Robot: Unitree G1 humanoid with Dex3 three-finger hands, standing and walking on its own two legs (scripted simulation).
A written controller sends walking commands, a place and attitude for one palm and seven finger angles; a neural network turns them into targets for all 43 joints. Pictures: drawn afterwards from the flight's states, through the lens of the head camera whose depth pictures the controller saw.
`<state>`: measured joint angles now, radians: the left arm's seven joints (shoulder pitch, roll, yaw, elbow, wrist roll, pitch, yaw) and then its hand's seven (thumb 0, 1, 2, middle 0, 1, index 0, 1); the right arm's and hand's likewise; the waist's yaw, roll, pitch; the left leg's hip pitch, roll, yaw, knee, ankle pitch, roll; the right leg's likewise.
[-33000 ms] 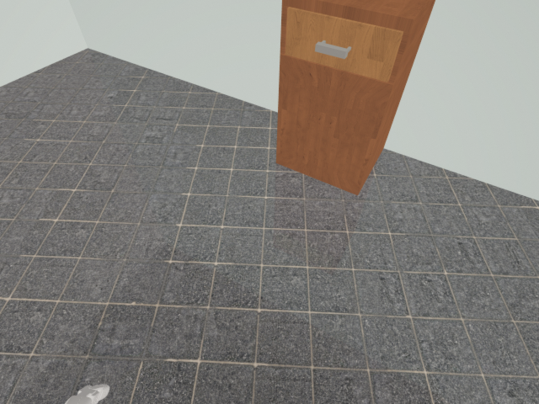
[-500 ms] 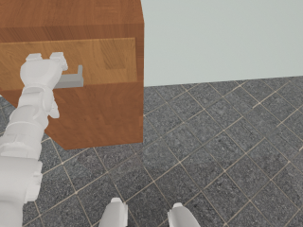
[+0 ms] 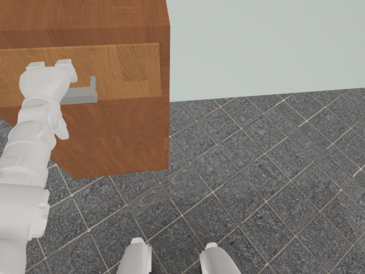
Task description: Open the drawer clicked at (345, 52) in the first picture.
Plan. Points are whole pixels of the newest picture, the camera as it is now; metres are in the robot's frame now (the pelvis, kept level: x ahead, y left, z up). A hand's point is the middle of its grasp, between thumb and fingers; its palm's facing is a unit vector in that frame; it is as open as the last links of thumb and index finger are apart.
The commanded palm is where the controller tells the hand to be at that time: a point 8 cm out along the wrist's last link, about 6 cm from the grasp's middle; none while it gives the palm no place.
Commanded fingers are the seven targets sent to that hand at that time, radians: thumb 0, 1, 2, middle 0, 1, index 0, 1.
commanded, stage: lift the hand off the handle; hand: left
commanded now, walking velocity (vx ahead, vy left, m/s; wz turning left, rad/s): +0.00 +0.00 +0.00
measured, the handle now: (70, 88) +0.54 +0.25 +0.02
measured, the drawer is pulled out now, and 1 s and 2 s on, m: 0.00 0.00 0.00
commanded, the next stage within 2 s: draw the hand back to the body in 1.04 s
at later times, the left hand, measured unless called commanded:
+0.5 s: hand (42, 79) +0.50 +0.27 +0.10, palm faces -0.03 -0.04 -1.00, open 13.5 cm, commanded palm +0.48 +0.26 +0.16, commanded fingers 0.00 -0.50 0.30 -0.30 -1.20 -0.30 -1.20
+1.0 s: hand (22, 51) +0.50 +0.27 +0.17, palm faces -0.03 -0.03 -1.00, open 13.7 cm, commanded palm +0.48 +0.27 +0.22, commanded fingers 0.00 -0.50 0.30 -0.30 -1.20 -0.30 -1.20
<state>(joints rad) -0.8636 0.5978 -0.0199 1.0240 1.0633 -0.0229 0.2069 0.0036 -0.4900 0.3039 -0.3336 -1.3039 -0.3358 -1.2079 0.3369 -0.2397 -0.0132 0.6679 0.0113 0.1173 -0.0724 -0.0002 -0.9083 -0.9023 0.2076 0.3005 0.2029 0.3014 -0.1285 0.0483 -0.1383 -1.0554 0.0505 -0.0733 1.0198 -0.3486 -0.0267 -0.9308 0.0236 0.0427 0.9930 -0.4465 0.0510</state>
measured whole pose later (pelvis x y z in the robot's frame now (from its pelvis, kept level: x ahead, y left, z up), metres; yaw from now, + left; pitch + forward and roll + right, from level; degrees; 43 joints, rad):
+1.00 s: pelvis +0.06 -0.01 +0.05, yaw +2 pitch +12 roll -1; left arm -0.73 0.60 0.00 0.79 0.99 -0.05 0.02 0.00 -0.49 0.30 -0.32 -1.20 -0.35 -1.21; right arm 0.29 -0.26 -0.05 0.68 0.04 0.16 -0.06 0.00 -0.91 -0.90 0.21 0.30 0.20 0.30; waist -0.05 0.06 -0.11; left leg -0.61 0.05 -0.06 0.72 -0.32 -0.04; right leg -0.49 0.00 0.04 0.68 -0.40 0.03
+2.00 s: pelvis +0.06 -0.03 +0.08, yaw +3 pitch -2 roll +0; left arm 0.04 0.31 0.23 -0.09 -0.04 -0.03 0.08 0.00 -0.31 0.38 -0.30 -1.08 -0.31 -1.08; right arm 0.13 -0.20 0.06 0.60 0.00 -0.05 -0.12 0.01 -0.91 -0.90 0.21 0.30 0.20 0.30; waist 0.05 0.04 0.02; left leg -0.18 0.04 -0.06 0.43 -0.22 -0.06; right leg -0.06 -0.01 0.02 0.41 -0.31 0.01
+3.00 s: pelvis +0.05 -0.02 +0.08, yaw +4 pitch +0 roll -1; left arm 0.58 0.34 0.32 -0.51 -0.05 -0.13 0.10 0.02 0.89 0.90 -0.21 -0.30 -0.21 -0.30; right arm 0.15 -0.23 0.01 0.60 -0.01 -0.04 -0.08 0.01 -0.91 -0.90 0.21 0.30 0.20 0.30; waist 0.01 0.07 0.02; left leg -0.23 0.04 -0.09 0.42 -0.18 -0.05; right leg -0.08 -0.01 0.00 0.34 -0.25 0.03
